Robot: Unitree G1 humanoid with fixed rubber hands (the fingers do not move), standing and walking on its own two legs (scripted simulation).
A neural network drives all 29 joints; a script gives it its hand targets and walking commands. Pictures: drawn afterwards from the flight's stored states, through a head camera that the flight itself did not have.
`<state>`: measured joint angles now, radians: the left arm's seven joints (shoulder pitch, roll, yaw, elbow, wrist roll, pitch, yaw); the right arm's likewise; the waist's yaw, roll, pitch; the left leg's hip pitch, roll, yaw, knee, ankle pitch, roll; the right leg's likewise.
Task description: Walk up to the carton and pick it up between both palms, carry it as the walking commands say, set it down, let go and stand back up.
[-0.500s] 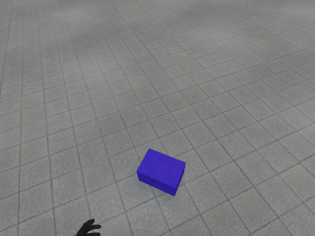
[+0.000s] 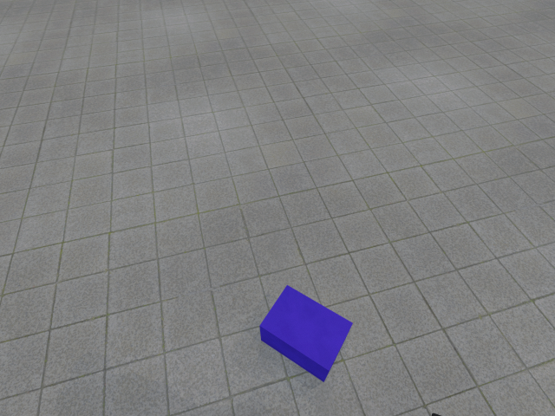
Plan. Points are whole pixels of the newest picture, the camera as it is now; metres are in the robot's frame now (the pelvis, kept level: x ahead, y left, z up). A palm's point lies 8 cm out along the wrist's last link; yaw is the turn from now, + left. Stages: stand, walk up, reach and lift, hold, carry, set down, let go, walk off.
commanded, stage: walk up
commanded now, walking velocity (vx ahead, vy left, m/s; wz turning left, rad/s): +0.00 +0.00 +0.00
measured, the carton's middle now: (304, 332) +0.48 -0.04 -0.70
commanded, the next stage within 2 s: none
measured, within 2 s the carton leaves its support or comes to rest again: neither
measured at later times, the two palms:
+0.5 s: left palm out of the picture +0.01 +0.18 -0.13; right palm out of the picture +0.00 -0.31 -0.14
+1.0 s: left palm out of the picture -0.03 +0.17 -0.15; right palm out of the picture -0.03 -0.28 -0.14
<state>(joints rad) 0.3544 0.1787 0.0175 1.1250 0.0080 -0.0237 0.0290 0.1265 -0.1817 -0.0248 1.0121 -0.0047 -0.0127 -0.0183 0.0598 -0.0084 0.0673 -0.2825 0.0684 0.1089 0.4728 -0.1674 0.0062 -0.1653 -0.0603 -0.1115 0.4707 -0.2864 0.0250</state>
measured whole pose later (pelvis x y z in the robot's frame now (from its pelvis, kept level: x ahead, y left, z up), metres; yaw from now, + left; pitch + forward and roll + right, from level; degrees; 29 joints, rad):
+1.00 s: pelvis +0.00 -0.06 +0.00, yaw -1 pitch -1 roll +0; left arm 0.33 0.16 0.04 1.15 0.02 -0.01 0.03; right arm 0.31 -0.15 -0.03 1.16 -0.01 -0.01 -0.02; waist 0.01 -0.01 0.01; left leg -0.14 0.04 0.07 0.45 -0.28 0.00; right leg -0.15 0.00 -0.08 0.44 -0.27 -0.03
